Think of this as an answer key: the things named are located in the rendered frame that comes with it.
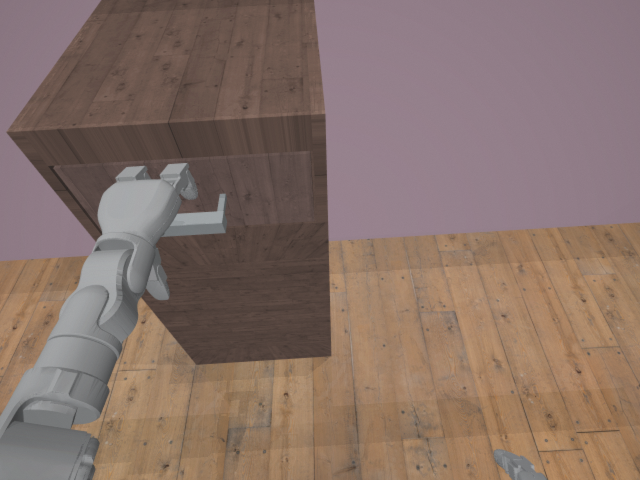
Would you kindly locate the robot left forearm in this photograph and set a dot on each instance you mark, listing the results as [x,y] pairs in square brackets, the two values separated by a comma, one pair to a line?
[68,383]

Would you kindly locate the robot right hand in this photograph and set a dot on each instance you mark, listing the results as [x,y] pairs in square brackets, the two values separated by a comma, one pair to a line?
[518,468]

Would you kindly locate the left robot upper arm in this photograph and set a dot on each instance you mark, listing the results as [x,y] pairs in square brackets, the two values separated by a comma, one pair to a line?
[38,452]

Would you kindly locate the drawer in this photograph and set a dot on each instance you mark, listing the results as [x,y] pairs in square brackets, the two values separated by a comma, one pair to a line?
[264,188]

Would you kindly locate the handle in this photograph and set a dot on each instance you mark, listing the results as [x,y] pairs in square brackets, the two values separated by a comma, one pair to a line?
[200,223]

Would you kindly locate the cabinet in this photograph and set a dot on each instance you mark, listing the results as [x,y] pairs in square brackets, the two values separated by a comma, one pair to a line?
[168,79]

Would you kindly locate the robot left hand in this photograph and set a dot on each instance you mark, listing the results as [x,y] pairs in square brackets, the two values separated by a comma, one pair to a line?
[146,207]

